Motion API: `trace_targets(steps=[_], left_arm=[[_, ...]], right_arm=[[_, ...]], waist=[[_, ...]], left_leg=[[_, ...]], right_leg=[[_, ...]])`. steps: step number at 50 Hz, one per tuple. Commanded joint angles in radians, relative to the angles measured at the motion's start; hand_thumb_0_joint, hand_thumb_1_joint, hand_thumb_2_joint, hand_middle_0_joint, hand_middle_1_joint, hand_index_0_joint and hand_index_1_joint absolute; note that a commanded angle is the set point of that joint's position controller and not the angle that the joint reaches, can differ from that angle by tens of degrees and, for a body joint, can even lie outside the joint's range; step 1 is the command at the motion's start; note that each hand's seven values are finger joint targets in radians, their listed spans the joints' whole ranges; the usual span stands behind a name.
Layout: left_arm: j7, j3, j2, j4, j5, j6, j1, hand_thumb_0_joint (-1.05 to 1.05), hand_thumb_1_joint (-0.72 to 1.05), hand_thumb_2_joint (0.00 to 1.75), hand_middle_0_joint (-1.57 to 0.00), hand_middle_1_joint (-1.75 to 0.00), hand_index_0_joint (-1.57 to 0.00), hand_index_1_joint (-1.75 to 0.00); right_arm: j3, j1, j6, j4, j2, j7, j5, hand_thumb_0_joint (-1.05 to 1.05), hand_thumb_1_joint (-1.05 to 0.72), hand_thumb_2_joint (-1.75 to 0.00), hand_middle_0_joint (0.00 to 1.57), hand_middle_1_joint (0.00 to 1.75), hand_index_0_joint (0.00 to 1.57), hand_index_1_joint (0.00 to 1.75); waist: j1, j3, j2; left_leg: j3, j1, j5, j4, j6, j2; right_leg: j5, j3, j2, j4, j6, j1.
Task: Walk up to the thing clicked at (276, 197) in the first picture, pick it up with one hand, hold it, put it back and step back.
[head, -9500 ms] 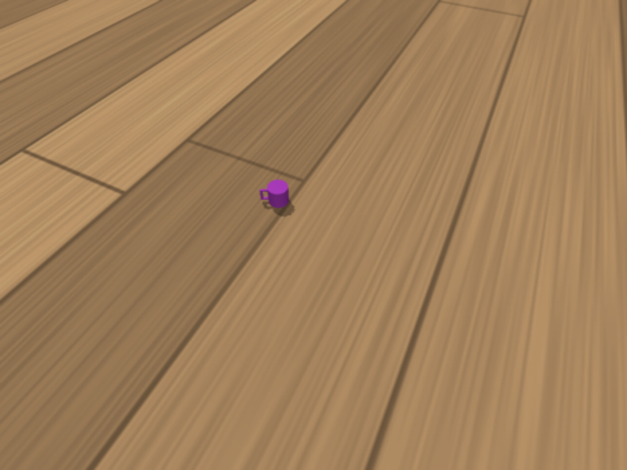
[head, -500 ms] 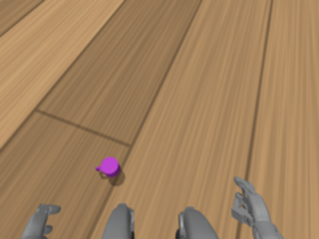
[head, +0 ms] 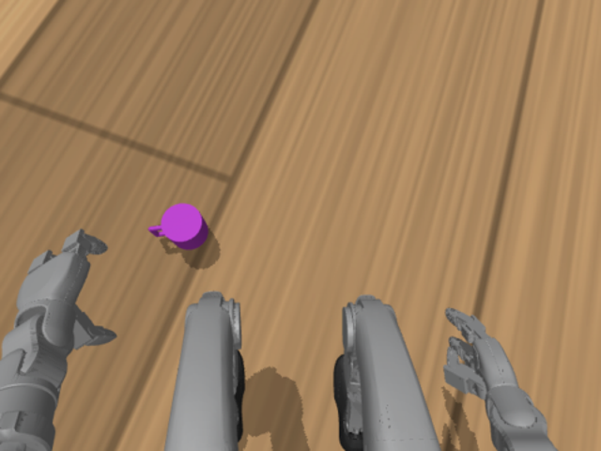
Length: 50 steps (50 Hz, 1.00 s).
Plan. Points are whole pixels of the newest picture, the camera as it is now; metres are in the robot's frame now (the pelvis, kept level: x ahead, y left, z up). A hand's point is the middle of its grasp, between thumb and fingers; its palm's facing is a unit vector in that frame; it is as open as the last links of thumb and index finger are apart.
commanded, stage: rise first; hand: left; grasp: from above
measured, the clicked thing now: (178, 228) +0.48 +0.27 -0.46
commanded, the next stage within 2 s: approach in 1.46 s
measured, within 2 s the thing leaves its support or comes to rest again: neither
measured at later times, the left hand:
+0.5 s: hand (122, 259) +0.37 +0.31 -0.26, palm faces -0.47 -0.12 -0.88, open 14.1 cm
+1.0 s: hand (138, 243) +0.42 +0.31 -0.32, palm faces -0.46 -0.03 -0.89, open 14.1 cm
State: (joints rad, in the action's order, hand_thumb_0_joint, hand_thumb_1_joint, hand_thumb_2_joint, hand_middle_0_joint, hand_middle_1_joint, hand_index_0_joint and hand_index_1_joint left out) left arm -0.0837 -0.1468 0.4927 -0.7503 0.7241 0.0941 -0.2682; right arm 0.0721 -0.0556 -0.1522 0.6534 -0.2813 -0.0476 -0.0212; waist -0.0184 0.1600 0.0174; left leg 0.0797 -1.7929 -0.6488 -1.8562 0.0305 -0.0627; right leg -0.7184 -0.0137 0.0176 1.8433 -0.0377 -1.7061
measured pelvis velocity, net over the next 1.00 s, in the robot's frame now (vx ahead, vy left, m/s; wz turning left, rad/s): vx -0.03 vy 0.00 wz -0.10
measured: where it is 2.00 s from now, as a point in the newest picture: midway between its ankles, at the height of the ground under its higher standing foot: (290, 416)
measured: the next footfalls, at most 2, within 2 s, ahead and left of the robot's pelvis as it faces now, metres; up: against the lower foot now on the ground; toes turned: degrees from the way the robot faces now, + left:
none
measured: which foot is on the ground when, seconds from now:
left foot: down 0.00-1.00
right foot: down 0.00-1.00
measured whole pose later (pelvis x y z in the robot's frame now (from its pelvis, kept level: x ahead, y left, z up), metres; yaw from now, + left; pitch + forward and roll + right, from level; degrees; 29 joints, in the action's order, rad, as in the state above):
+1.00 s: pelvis -0.03 +0.00 -0.17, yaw -6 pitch +32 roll -8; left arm -0.35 -0.16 0.79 -1.36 1.29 0.31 -0.86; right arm -0.01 -0.09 -0.01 0.76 -0.25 -0.12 -0.15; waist -0.15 0.04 -0.03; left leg 0.19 -2.31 -0.64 -2.37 0.03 -0.04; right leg -0.71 -0.04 -0.03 2.32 -0.06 -2.18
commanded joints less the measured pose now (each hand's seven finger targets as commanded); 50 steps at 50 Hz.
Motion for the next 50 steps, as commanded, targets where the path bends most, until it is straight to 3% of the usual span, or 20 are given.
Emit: trace_targets(steps=[1,4,10,12,14,16,18,20,22,26,28,30,38,41,44,49,50], left_arm=[[-0.048,-0.095,0.33,0.068,0.081,0.06,-0.259,0.0,-0.56,1.04,-0.05,-1.09,-0.04,-1.09],[-0.056,-0.079,0.341,-0.012,0.13,0.085,-0.322,0.0,-0.54,1.02,-0.04,-1.1,-0.05,-1.1],[-0.088,-0.106,0.444,-0.056,0.222,0.129,-0.476,0.0,-0.54,1.03,-0.04,-1.1,-0.05,-1.09],[-0.098,-0.084,0.435,-0.091,0.245,0.142,-0.525,0.0,-0.55,1.04,-0.04,-1.07,-0.05,-1.07],[-0.114,-0.095,0.471,-0.152,0.277,0.151,-0.525,0.0,-0.55,1.03,-0.05,-1.07,-0.05,-1.07],[-0.129,-0.084,0.482,-0.156,0.303,0.166,-0.591,0.0,-0.56,1.04,-0.05,-1.05,-0.05,-1.05],[-0.149,-0.076,0.501,-0.168,0.341,0.175,-0.649,0.0,-0.55,1.03,-0.05,-1.04,-0.05,-1.04],[-0.168,-0.065,0.487,-0.244,0.365,0.181,-0.642,0.0,-0.56,1.03,-0.05,-1.03,-0.05,-1.03],[-0.185,-0.071,0.526,-0.279,0.39,0.187,-0.669,0.0,-0.55,1.02,-0.05,-1.02,-0.06,-1.02],[-0.212,-0.047,0.528,-0.337,0.444,0.196,-0.733,0.0,-0.55,1.02,-0.05,-1.02,-0.06,-1.01],[-0.224,-0.053,0.553,-0.341,0.464,0.198,-0.761,0.0,-0.55,1.01,-0.06,-1.02,-0.06,-1.01],[-0.235,-0.042,0.55,-0.373,0.481,0.202,-0.778,0.0,-0.55,1.01,-0.05,-1.02,-0.06,-1.01],[-0.276,-0.039,0.56,-0.43,0.541,0.22,-0.82,0.0,-0.54,1.0,-0.05,-1.03,-0.06,-1.02],[-0.288,-0.047,0.588,-0.428,0.542,0.223,-0.865,0.0,-0.54,0.99,-0.05,-1.03,-0.06,-1.02],[-0.303,-0.047,0.574,-0.473,0.537,0.219,-0.859,0.0,-0.54,0.98,-0.05,-1.04,-0.07,-1.03],[-0.324,-0.071,0.613,-0.464,0.546,0.212,-0.874,0.0,-0.55,0.99,-0.05,-1.03,-0.06,-1.02],[-0.323,-0.058,0.593,-0.481,0.547,0.209,-0.86,0.0,-0.55,0.99,-0.05,-1.04,-0.06,-1.03]], right_arm=[[0.071,-0.132,-0.01,-0.052,-0.178,-0.002,-0.005,0.0,-0.86,-0.89,0.2,0.3,0.2,0.3],[0.068,-0.152,0.009,-0.038,-0.177,-0.006,-0.009,0.0,-0.86,-0.89,0.2,0.3,0.2,0.3],[0.062,-0.176,0.049,-0.005,-0.191,-0.012,-0.019,0.0,-0.87,-0.9,0.2,0.3,0.2,0.3],[0.058,-0.184,0.066,-0.006,-0.188,-0.015,-0.026,0.0,-0.87,-0.9,0.2,0.3,0.2,0.3],[0.052,-0.182,0.083,0.003,-0.193,-0.018,-0.029,0.0,-0.88,-0.9,0.2,0.3,0.2,0.3],[0.046,-0.189,0.096,0.009,-0.198,-0.022,-0.037,0.0,-0.89,-0.9,0.2,0.3,0.2,0.3],[0.043,-0.195,0.108,0.018,-0.2,-0.025,-0.045,0.0,-0.89,-0.9,0.2,0.3,0.2,0.3],[0.036,-0.2,0.116,0.026,-0.206,-0.028,-0.054,0.0,-0.89,-0.9,0.2,0.3,0.2,0.3],[0.03,-0.198,0.122,0.038,-0.208,-0.031,-0.06,0.0,-0.9,-0.9,0.2,0.3,0.2,0.3],[0.021,-0.207,0.129,0.052,-0.217,-0.038,-0.077,0.0,-0.9,-0.9,0.2,0.3,0.2,0.3],[0.021,-0.202,0.132,0.058,-0.217,-0.04,-0.082,0.0,-0.9,-0.9,0.2,0.3,0.2,0.3],[0.018,-0.201,0.133,0.061,-0.218,-0.043,-0.089,0.0,-0.9,-0.9,0.2,0.3,0.2,0.3],[0.008,-0.209,0.142,0.082,-0.217,-0.053,-0.112,0.0,-0.9,-0.9,0.2,0.3,0.2,0.3],[0.003,-0.211,0.141,0.086,-0.22,-0.055,-0.118,0.0,-0.9,-0.9,0.2,0.3,0.2,0.3],[-0.004,-0.214,0.139,0.091,-0.218,-0.058,-0.129,0.0,-0.9,-0.9,0.2,0.3,0.2,0.3],[-0.007,-0.225,0.14,0.1,-0.22,-0.059,-0.134,0.0,-0.9,-0.9,0.2,0.3,0.2,0.3],[-0.009,-0.222,0.14,0.096,-0.213,-0.062,-0.138,0.0,-0.91,-0.9,0.2,0.3,0.2,0.3]], waist=[[0.004,0.61,0.074],[-0.004,0.616,0.044],[-0.007,0.635,0.097],[-0.034,0.602,0.086],[-0.027,0.57,0.098],[-0.042,0.568,0.122],[-0.051,0.587,0.162],[-0.073,0.536,0.137],[-0.063,0.532,0.162],[-0.089,0.51,0.192],[-0.081,0.531,0.214],[-0.099,0.509,0.206],[-0.107,0.546,0.223],[-0.121,0.545,0.212],[-0.13,0.532,0.2],[-0.119,0.596,0.233],[-0.127,0.585,0.235]], left_leg=[[-0.049,0.376,0.203,0.113,-0.045,0.035],[-0.062,0.295,0.173,0.05,-0.05,0.038],[-0.046,0.255,0.12,-0.016,-0.05,0.038],[-0.049,0.2,0.078,-0.037,-0.053,0.041],[-0.041,0.178,0.046,-0.046,-0.052,0.042],[-0.032,0.168,0.018,-0.063,-0.052,0.042],[-0.039,0.175,0.042,-0.092,-0.049,0.044],[-0.028,0.135,0.02,-0.104,-0.051,0.044],[-0.028,0.13,0.01,-0.118,-0.049,0.045],[-0.024,0.116,0.016,-0.148,-0.046,0.044],[-0.026,0.122,0.013,-0.155,-0.044,0.045],[-0.03,0.091,0.002,-0.175,-0.045,0.046],[-0.027,0.097,0.081,-0.233,-0.045,0.046],[-0.037,0.059,0.093,-0.261,-0.051,0.047],[-0.037,0.054,0.102,-0.278,-0.053,0.042],[-0.04,0.068,0.153,-0.3,-0.049,0.04],[-0.038,0.064,0.148,-0.302,-0.049,0.039]], right_leg=[[0.243,-0.044,-0.033,-0.151,0.061,0.16],[0.217,-0.048,-0.037,-0.122,0.058,0.136],[0.161,-0.077,-0.041,-0.029,0.064,0.022],[0.121,-0.081,-0.045,-0.02,0.064,-0.011],[0.089,-0.091,-0.049,0.006,0.067,-0.053],[0.071,-0.098,-0.048,0.033,0.069,-0.091],[0.095,-0.098,-0.048,0.056,0.071,-0.109],[0.076,-0.111,-0.049,0.076,0.07,-0.152],[0.07,-0.112,-0.049,0.093,0.073,-0.175],[0.085,-0.123,-0.048,0.132,0.073,-0.223],[0.082,-0.123,-0.049,0.142,0.077,-0.237],[0.073,-0.125,-0.052,0.147,0.076,-0.248],[0.147,-0.137,-0.057,0.201,0.072,-0.26],[0.161,-0.134,-0.059,0.2,0.067,-0.245],[0.171,-0.138,-0.06,0.205,0.064,-0.247],[0.219,-0.138,-0.064,0.232,0.064,-0.225],[0.216,-0.139,-0.066,0.231,0.065,-0.226]])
